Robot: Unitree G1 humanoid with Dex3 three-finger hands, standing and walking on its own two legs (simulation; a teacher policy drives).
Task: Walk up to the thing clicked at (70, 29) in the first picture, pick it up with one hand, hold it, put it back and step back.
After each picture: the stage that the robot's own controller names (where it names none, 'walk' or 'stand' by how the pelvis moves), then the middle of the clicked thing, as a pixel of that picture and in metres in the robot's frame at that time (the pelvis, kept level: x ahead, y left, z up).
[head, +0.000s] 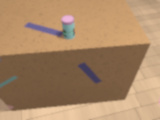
stand; (68, 27) +0.74 +0.09 -0.04
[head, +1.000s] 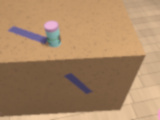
walk; (53, 34) +0.64 +0.18 -0.02
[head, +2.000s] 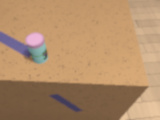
stand; (37, 49) +0.49 +0.19 -0.01
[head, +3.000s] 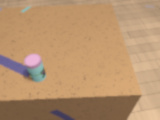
stand; (35, 68) +0.46 +0.22 -0.04
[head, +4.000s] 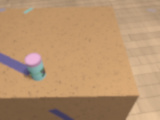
stand; (36, 67) +0.48 +0.22 -0.05
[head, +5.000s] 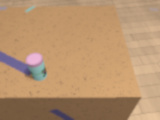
stand; (37, 67) +0.47 +0.22 -0.05
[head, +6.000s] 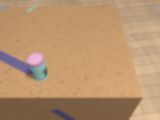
stand; (38, 67) +0.47 +0.21 -0.05
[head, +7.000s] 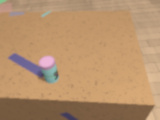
rise first; (49, 70) +0.47 +0.20 -0.04
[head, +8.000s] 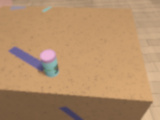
go down; (50, 63) +0.49 +0.19 -0.04
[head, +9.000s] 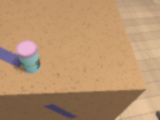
go down; (29, 58) +0.46 +0.18 +0.00
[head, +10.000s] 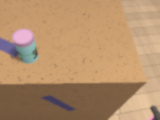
close in; (26, 47) +0.48 +0.18 +0.02
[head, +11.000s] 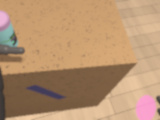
close; (2, 32) +0.50 +0.20 +0.05
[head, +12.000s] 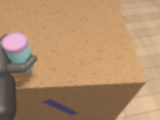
lift; (19, 54) +0.42 +0.19 +0.09
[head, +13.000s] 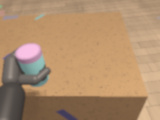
lift; (33, 66) +0.33 +0.16 +0.16
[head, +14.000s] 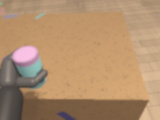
hold; (31, 68) +0.33 +0.17 +0.15
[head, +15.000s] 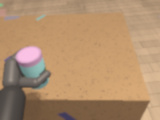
hold; (34, 68) +0.33 +0.16 +0.15
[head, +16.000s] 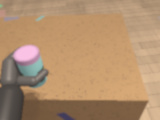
crouch; (31, 67) +0.33 +0.17 +0.15
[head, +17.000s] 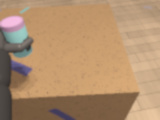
crouch; (17, 37) +0.45 +0.20 +0.16
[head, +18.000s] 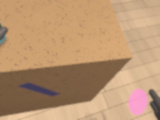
lower; out of the picture +0.52 +0.21 +0.06
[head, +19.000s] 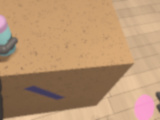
lower; (0, 36) +0.49 +0.20 +0.05
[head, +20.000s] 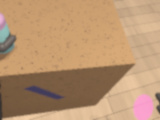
lower; out of the picture +0.50 +0.20 +0.05
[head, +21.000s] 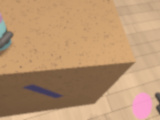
lower; out of the picture +0.51 +0.21 +0.05
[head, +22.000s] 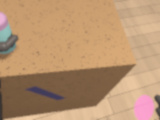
loosen; (0, 33) +0.50 +0.20 +0.05
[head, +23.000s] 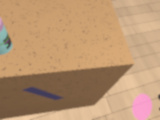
withdraw; out of the picture +0.50 +0.21 +0.05
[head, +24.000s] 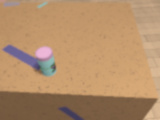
sink last; (46, 62) +0.47 +0.19 +0.00
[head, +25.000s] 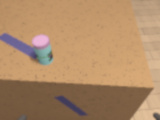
stand; (43, 50) +0.50 +0.19 +0.01
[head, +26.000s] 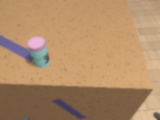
stand; (39, 52) +0.49 +0.20 +0.02
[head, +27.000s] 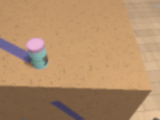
stand; (38, 54) +0.49 +0.19 +0.02
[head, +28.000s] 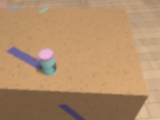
stand; (48, 62) +0.51 +0.18 -0.04
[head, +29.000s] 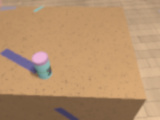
stand; (42, 66) +0.48 +0.20 -0.05
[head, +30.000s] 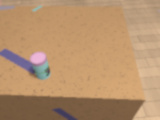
stand; (41, 66) +0.48 +0.21 -0.05
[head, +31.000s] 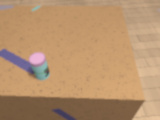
walk; (40, 66) +0.47 +0.21 -0.05
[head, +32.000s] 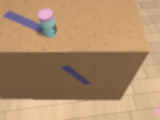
walk; (48, 24) +0.62 +0.18 -0.02
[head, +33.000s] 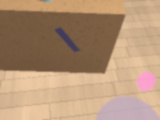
walk; out of the picture +0.90 +0.21 -0.03
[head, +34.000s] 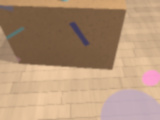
stand; out of the picture +1.14 +0.18 -0.03
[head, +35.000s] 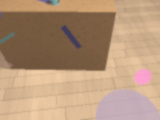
stand; out of the picture +1.12 +0.21 -0.05
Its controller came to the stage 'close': yes
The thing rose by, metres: 0.20
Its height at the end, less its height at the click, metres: +0.00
